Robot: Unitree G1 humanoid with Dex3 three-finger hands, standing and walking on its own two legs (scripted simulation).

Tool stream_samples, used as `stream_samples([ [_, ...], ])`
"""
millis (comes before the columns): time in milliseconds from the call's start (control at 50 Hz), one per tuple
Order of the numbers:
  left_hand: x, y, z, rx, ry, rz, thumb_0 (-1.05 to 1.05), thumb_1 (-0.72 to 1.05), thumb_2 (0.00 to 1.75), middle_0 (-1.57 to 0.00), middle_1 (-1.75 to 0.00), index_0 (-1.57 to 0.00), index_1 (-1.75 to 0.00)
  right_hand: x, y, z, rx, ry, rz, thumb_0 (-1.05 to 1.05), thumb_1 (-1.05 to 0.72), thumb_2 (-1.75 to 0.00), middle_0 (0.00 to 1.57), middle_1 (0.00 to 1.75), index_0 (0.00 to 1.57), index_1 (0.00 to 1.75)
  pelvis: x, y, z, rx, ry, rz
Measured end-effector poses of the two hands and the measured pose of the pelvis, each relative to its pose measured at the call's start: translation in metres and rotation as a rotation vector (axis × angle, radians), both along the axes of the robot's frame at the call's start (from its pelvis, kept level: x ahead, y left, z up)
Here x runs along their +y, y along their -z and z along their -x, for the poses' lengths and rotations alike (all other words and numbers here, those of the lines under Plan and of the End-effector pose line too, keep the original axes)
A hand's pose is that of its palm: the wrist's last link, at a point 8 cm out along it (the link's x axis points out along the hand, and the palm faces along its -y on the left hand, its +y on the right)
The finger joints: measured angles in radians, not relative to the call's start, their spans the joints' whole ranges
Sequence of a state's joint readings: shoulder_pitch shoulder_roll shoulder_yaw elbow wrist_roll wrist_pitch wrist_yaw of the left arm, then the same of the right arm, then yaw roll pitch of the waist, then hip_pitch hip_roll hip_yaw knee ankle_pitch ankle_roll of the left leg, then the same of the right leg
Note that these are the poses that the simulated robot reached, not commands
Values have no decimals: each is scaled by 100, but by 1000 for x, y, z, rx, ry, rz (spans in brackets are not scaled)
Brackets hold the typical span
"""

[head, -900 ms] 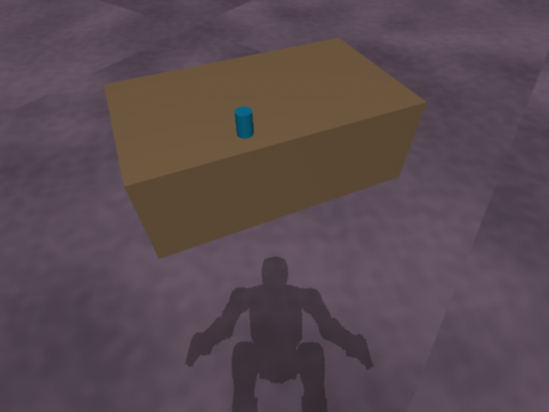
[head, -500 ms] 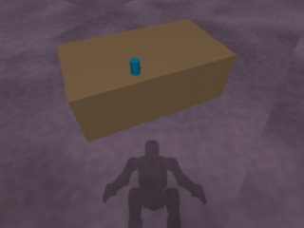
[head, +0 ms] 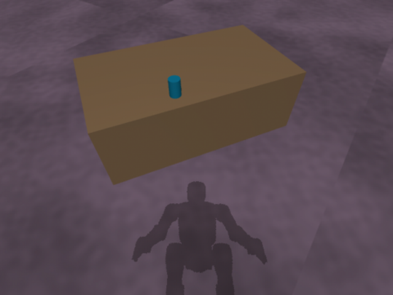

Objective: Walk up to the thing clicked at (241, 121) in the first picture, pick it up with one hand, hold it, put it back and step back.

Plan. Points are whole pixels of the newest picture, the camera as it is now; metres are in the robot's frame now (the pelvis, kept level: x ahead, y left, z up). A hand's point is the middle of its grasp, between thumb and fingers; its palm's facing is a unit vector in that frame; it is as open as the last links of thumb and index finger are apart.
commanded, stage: stand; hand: right
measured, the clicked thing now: (174, 87) +1.14 +0.15 -0.28
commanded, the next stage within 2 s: walk up in 0.22 s
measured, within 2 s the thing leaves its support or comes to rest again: neither
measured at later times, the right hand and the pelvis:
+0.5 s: hand out of the picture +0.15 -0.24 -0.14, palm faces -0.17 +0.90 -0.40, open 7.4 cm; pelvis +0.05 +0.05 -0.02, yaw +9 degrees
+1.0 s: hand (264, 221) +0.35 -0.17 -0.18, palm faces -0.31 +0.88 -0.35, open 7.4 cm; pelvis +0.25 +0.08 -0.03, yaw +17 degrees
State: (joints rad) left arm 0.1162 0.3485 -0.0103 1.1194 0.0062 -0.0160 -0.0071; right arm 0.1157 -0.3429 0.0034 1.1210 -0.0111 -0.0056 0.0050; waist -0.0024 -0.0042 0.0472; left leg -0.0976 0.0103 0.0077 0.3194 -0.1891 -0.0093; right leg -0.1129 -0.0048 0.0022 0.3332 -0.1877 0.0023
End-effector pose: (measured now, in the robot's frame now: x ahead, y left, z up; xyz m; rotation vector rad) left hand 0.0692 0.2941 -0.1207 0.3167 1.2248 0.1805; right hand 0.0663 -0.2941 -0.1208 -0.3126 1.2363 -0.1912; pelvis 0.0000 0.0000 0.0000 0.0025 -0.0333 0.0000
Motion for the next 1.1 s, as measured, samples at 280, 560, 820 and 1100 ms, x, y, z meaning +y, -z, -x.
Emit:
stream_samples([
  [280,6,-1,-1,-46,-22,9,1,91,90,-20,-30,-21,-30,-3,1,-4,0,-18,-4,1,-90,-90,21,30,20,30,1,4,-5,3,-32,13],
  [560,118,20,16,-36,-168,-57,1,90,90,-20,-30,-21,-30,31,-15,-110,-66,-181,112,1,-90,-90,21,30,20,30,68,32,-67,-10,-170,5],
  [820,132,-2,-96,-106,-170,-8,1,91,90,-20,-30,-20,-30,86,-12,-170,-23,-233,36,1,-90,-90,21,30,21,30,96,15,-159,-6,-247,-20],
  [1100,110,-21,-178,-164,-302,-69,1,91,90,-20,-30,-21,-30,102,5,-378,-105,-400,-1,1,-90,-90,21,30,20,30,88,18,-287,-13,-331,0],
])
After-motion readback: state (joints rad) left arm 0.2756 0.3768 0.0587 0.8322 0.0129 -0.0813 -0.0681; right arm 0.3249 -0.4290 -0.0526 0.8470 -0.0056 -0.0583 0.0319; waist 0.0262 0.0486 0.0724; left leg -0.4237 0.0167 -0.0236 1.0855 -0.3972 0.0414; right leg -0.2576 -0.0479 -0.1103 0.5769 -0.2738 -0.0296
